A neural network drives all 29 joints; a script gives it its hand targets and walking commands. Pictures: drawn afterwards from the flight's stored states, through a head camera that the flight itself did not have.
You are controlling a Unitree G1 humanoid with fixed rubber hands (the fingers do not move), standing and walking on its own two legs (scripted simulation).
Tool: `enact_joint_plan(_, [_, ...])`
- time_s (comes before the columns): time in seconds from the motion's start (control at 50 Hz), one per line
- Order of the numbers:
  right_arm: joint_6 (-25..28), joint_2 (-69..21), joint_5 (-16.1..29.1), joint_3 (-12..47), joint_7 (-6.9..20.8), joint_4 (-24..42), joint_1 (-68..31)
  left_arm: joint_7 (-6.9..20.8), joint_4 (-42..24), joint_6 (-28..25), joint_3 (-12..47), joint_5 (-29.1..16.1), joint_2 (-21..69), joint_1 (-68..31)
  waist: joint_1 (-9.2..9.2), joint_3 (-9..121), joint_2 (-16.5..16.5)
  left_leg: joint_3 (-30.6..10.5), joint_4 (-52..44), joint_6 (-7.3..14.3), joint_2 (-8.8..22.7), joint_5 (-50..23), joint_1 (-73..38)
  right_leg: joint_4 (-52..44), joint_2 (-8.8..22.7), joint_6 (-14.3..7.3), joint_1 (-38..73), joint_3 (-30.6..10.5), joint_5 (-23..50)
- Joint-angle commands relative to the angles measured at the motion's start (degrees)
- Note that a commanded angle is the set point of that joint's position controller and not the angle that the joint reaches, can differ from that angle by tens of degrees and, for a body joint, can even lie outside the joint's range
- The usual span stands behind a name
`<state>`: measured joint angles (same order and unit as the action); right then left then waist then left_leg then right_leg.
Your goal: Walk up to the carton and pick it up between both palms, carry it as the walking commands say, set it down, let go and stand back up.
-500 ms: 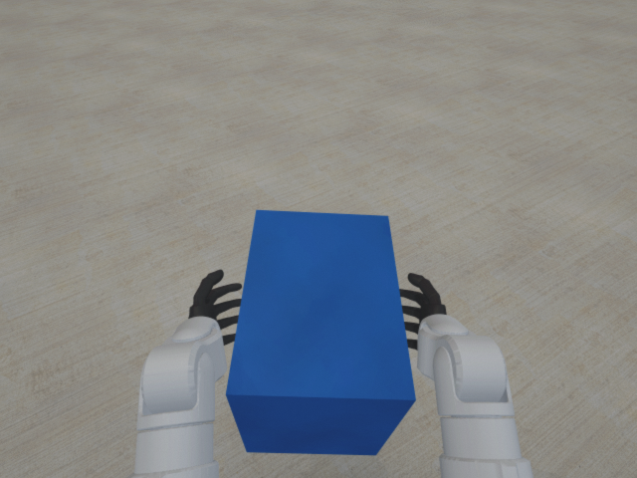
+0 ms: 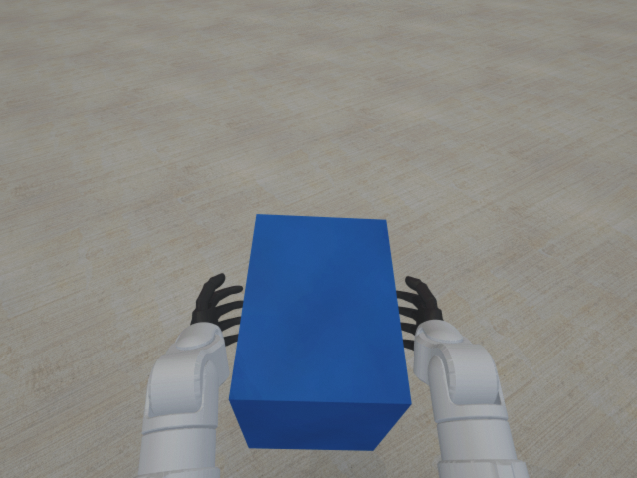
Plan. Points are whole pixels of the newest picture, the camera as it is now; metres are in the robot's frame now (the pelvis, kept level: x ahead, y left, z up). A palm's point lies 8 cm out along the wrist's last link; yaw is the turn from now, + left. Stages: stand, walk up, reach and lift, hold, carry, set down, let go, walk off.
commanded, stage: carry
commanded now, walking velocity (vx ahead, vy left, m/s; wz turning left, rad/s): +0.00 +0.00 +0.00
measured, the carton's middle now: (316, 335) +0.33 +0.01 -0.01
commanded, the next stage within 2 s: hold in 1.00 s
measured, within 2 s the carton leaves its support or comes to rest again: neither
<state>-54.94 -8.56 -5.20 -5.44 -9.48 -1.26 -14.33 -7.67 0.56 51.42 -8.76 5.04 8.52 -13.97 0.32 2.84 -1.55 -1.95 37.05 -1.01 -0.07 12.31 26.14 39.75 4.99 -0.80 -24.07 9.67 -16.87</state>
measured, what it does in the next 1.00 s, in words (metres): stands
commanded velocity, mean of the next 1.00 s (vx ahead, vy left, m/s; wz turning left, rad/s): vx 0.00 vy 0.00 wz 0.00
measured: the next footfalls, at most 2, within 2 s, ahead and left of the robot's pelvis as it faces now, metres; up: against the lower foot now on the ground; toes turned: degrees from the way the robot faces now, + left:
none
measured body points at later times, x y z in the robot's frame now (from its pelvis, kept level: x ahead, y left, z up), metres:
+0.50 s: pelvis +0.00 +0.00 +0.00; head -0.01 -0.01 +0.45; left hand +0.31 +0.14 +0.05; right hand +0.30 -0.13 +0.04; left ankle +0.08 +0.13 -0.72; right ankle +0.04 -0.11 -0.72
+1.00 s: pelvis +0.00 +0.00 +0.00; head -0.01 -0.01 +0.45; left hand +0.30 +0.14 +0.04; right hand +0.30 -0.13 +0.03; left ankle +0.08 +0.13 -0.72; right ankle +0.04 -0.11 -0.72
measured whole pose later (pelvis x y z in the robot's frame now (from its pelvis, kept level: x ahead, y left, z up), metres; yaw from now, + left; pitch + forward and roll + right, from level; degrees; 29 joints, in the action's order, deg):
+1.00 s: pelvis +0.00 +0.00 +0.00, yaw +0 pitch +1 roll +0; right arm -45.5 -8.3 -5.2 -4.9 -8.9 -6.3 -12.9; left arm -6.7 5.0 44.7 -8.8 5.0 8.1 -11.7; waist 0.3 3.2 -1.5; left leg -1.9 37.0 -1.0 -0.1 12.3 26.1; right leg 39.7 5.0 -0.8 -24.1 9.7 -16.8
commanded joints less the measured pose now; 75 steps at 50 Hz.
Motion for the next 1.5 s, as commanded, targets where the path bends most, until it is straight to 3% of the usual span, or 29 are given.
enact_joint_plan(0.0, [6.41,-44.93,11.78,29.87,12.52,8.14,-27.81,12.24,-5.07,-2.25,30.78,-10.67,45.08,-23.63,-0.27,23.13,2.29,-2.75,-8.16,3.78,4.67,-6.3,-6.31,-11.57,6.22,-1.05,11.5,-9.11,-0.18])
enact_joint_plan(0.06, [7.12,-44.11,10.59,28.65,12.48,5.85,-26.42,12.27,-2.93,-2.87,29.88,-9.68,44.47,-22.38,-0.42,23.53,1.73,-3.44,-8.24,3.98,4.99,-6.95,-6.25,-10.95,5.61,-0.95,12.09,-8.88,-0.13])
enact_joint_plan(0.08, [7.13,-44.42,11.22,29.51,12.43,7.46,-27.1,12.24,-4.16,-2.89,30.69,-10.43,44.99,-22.82,-0.34,23.19,2.88,-3.01,-7.92,3.84,4.64,-6.49,-6.04,-11.54,5.88,-0.99,11.93,-9.2,-0.03])
enact_joint_plan(0.22, [8.45,-43.39,10.9,29.6,12.27,7.71,-26.23,12.16,-4.56,-4.18,30.48,-10.03,44.1,-22.0,-0.39,23.5,2.94,-2.76,-7.79,3.92,4.67,-7.16,-6.63,-11.32,6.08,-1.16,12.24,-9.42,1.22])
enact_joint_plan(0.24, [8.88,-42.88,9.39,27.79,12.31,4.28,-24.65,12.2,-1.63,-4.68,28.78,-8.42,43.27,-20.86,-0.4,23.91,3.25,-2.71,-7.93,3.93,4.71,-7.32,-6.65,-11.19,6.03,-1.31,12.82,-9.24,1.37])
enact_joint_plan(0.46, [11.14,-41.91,9.55,28.23,12.06,5.65,-24.26,11.91,-2.95,-6.88,29.07,-8.46,42.46,-20.37,-0.42,23.96,3.04,-2.55,-7.8,4.02,4.61,-6.79,-7.19,-11.35,6.16,-1.32,12.73,-9.65,1.38])
enact_joint_plan(0.48, [11.52,-41.1,8.09,26.82,12.06,3.0,-22.65,11.98,-0.72,-7.26,27.78,-7.34,41.56,-19.49,-0.4,23.82,3.1,-2.78,-8.03,4.1,4.65,-5.74,-7.04,-11.59,6.14,-1.33,12.56,-9.64,0.6])
enact_joint_plan(0.5, [11.67,-41.59,9.01,27.74,12.02,4.94,-23.57,11.87,-3.35,-7.42,29.0,-8.33,41.89,-20.85,-0.39,23.76,2.82,-2.81,-8.28,4.07,4.64,-6.26,-6.95,-11.41,5.98,-1.22,12.59,-9.53,0.71])
enact_joint_plan(0.6, [12.3,-41.21,9.07,28.14,11.92,5.52,-22.87,11.83,-4.2,-8.09,29.2,-8.63,41.49,-20.64,-0.37,24.08,3.75,-2.26,-7.38,3.93,4.45,-6.67,-7.03,-11.71,6.43,-1.34,13.3,-9.81,2.33])
enact_joint_plan(0.64, [12.59,-40.62,7.74,26.59,12.0,2.59,-21.54,11.86,-1.71,-8.44,27.91,-7.35,40.87,-20.02,-0.4,23.94,3.67,-2.33,-7.76,3.94,4.52,-6.4,-7.2,-11.52,6.18,-1.26,12.89,-9.59,1.58])
enact_joint_plan(0.86, [13.65,-39.94,8.05,27.31,11.83,4.29,-20.78,11.67,-4.18,-9.56,28.8,-7.83,40.09,-20.02,-0.38,23.81,4.0,-2.28,-7.54,4.06,4.61,-5.99,-6.98,-11.94,6.35,-1.24,13.36,-9.82,1.62])
enact_joint_plan(0.88, [13.89,-39.41,6.84,25.99,11.84,1.71,-19.76,11.66,-1.93,-9.87,27.47,-6.63,39.29,-19.2,-0.37,23.8,4.31,-2.25,-7.48,4.0,4.67,-5.96,-6.88,-11.94,6.32,-1.19,13.27,-9.68,1.49])
enact_joint_plan(0.9, [13.76,-40.06,8.3,27.73,11.75,4.87,-20.84,11.59,-5.16,-9.7,29.15,-8.2,39.91,-20.46,-0.35,24.15,4.42,-2.21,-7.56,4.02,4.6,-6.09,-7.03,-11.68,6.33,-1.16,13.64,-9.51,1.77])
enact_joint_plan(0.98, [13.68,-39.89,8.13,27.51,11.81,4.21,-19.99,11.54,-5.47,-9.7,29.49,-8.29,39.78,-20.6,-0.35,24.17,4.34,-2.2,-7.27,4.04,4.59,-5.89,-6.9,-11.89,6.29,-1.24,13.67,-9.71,2.58])
enact_joint_plan(1.0, [11.21,-46.66,6.16,29.32,12.95,-8.49,-16.43,13.64,7.1,-8.61,33.48,-7.59,43.64,-17.89,-3.17,11.98,8.2,2.24,-9.03,2.35,-8.12,7.1,-12.09,-16.41,-8.27,0.86,12.85,-9.37,-4.02])
enact_joint_plan(1.02, [13.06,-50.08,9.47,32.62,12.68,-2.92,-20.28,13.85,-1.75,-10.55,39.15,-10.13,45.89,-23.21,0.37,20.39,7.41,1.25,-8.52,2.86,-8.17,3.31,-17.74,-15.59,-8.21,1.25,15.57,-11.09,0.16])
enact_joint_plan(1.04, [13.75,-51.75,8.29,32.3,13.62,-2.72,-20.1,14.98,-2.37,-11.05,41.16,-11.14,48.5,-26.53,1.97,20.61,5.25,0.0,-7.96,2.76,-7.61,2.96,-19.42,-14.22,-8.44,0.36,13.52,-11.45,1.07])
enact_joint_plan(1.06, [14.07,-53.01,7.71,31.93,14.19,-3.96,-20.35,15.63,0.1,-11.18,41.27,-11.16,50.14,-26.99,2.92,21.31,4.48,-0.43,-7.95,2.8,-7.44,2.24,-19.66,-14.15,-8.5,0.21,14.1,-11.9,2.15])
enact_joint_plan(1.1, [14.76,-56.54,9.21,33.9,14.77,0.67,-26.17,16.91,-4.33,-12.28,44.16,-13.19,52.98,-33.36,4.05,25.22,3.95,-1.57,-6.89,3.13,-6.96,-2.09,-21.15,-12.94,-8.71,0.22,16.25,-12.76,6.77])
enact_joint_plan(1.14, [14.34,-57.64,9.92,34.49,15.13,1.26,-28.23,17.72,-2.69,-12.03,43.87,-13.27,54.54,-34.11,4.1,24.56,4.33,-2.06,-7.16,3.31,-6.67,-1.99,-19.52,-12.84,-8.83,0.39,17.33,-12.69,7.66])
enact_joint_plan(1.16, [15.18,-60.88,9.8,35.25,15.54,-1.07,-38.03,18.14,3.19,-12.46,40.37,-11.8,51.38,-39.29,0.77,18.7,6.86,-4.32,-8.72,3.75,-5.4,-0.74,-15.27,-14.74,-9.33,0.29,13.84,-14.48,3.66])
enact_joint_plan(1.18, [15.04,-60.07,7.52,31.98,15.89,-5.83,-36.57,18.68,8.56,-12.16,38.0,-9.91,52.86,-37.17,2.16,15.47,6.25,-3.87,-8.93,3.7,-5.75,2.04,-15.07,-15.48,-9.34,0.03,12.52,-14.46,0.21])
enact_joint_plan(1.22, [15.7,-60.52,5.16,27.88,16.78,-13.09,-37.05,19.71,15.25,-12.81,32.93,-6.77,54.39,-37.01,1.45,12.63,5.64,-3.21,-9.0,3.98,-5.77,5.62,-13.86,-15.87,-9.34,-0.32,12.02,-14.47,-5.42])
enact_joint_plan(1.24, [16.5,-61.36,4.48,26.26,17.23,-15.39,-37.9,20.28,16.55,-13.81,31.89,-6.13,55.63,-39.2,1.86,12.86,4.92,-2.95,-8.95,4.07,-5.8,7.3,-14.05,-15.65,-9.44,-0.46,11.73,-14.34,-7.35])
enact_joint_plan(1.32, [20.71,-66.8,6.04,26.26,19.64,-17.39,-46.18,21.15,16.89,-18.26,30.92,-5.94,60.43,-47.48,-0.57,18.48,4.79,-3.1,-7.19,4.38,-5.49,7.04,-15.73,-13.49,-9.34,-0.42,10.32,-14.99,-7.3])
enact_joint_plan(1.4, [24.08,-67.06,4.46,23.54,19.72,-20.65,-50.07,22.05,24.65,-21.17,26.67,-3.91,61.93,-48.33,0.32,18.98,6.01,-2.93,-4.97,4.92,-5.91,7.82,-13.67,-12.29,-8.92,-0.45,9.17,-15.68,-7.81])
enact_joint_plan(1.48, [26.75,-66.77,2.07,20.45,19.58,-25.71,-47.27,22.27,29.43,-24.04,22.57,-1.0,61.41,-46.43,1.03,17.41,5.95,-3.52,-3.94,5.14,-5.53,6.11,-11.53,-11.1,-9.19,-0.36,8.12,-15.56,-4.92])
